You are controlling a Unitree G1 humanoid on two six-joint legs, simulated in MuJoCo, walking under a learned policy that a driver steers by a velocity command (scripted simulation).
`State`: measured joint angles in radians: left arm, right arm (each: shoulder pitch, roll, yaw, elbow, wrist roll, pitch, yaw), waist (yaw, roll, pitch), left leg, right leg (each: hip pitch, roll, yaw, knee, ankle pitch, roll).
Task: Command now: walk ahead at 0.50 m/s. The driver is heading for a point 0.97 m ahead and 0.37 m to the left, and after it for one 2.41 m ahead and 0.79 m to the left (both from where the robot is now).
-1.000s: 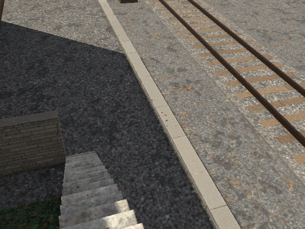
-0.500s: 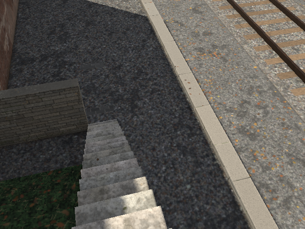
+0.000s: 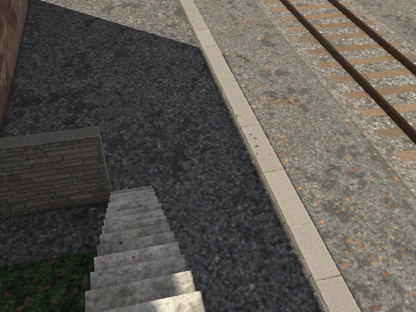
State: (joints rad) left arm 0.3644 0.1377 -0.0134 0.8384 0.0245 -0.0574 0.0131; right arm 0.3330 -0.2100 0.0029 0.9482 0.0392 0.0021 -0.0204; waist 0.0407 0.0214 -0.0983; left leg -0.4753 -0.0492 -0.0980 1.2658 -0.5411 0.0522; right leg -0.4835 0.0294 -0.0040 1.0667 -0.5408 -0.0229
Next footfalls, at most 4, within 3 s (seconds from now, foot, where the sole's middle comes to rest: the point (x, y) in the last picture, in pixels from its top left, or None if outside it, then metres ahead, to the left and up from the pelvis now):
0.36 left None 0.18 0.15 -0.90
0.80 right None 0.26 -0.08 -0.90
1.32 left None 0.40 0.25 -1.09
1.82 right None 0.52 0.02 -1.09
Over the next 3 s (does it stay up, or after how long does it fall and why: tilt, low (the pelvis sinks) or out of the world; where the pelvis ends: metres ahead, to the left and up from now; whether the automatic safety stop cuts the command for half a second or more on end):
stays up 0.89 0.22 -0.71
